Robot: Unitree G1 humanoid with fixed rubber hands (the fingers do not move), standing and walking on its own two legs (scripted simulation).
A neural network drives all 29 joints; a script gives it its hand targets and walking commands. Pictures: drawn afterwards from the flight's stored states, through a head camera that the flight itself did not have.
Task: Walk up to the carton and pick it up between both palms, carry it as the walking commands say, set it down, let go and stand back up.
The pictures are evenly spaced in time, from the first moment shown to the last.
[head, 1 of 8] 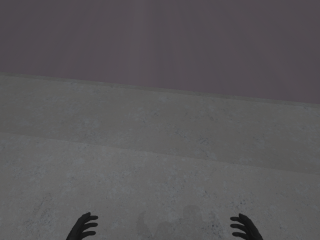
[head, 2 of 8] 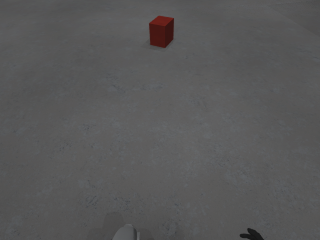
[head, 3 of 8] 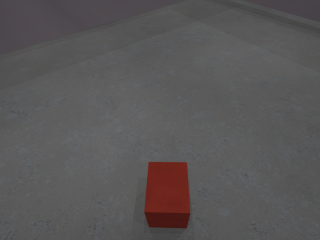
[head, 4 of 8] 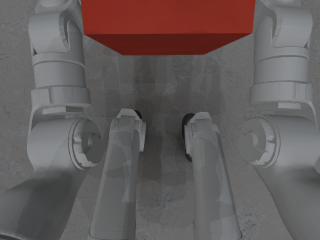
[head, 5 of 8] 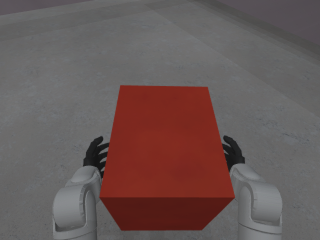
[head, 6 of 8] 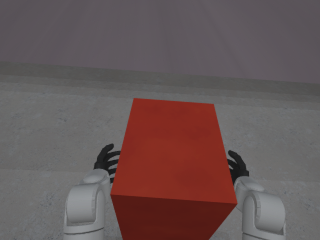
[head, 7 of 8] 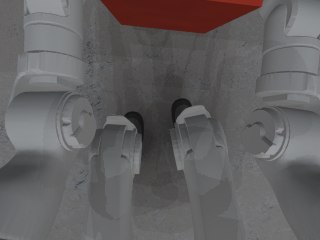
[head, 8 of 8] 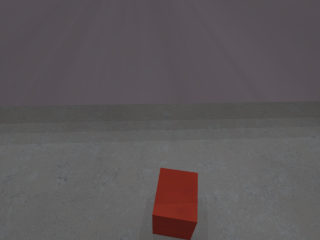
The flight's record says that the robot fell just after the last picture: no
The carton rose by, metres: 0.66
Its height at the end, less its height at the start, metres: +0.00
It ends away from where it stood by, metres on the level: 2.65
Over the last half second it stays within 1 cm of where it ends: yes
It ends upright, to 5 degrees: yes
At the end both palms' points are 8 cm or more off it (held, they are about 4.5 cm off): yes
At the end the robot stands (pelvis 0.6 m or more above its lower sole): yes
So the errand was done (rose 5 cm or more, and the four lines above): yes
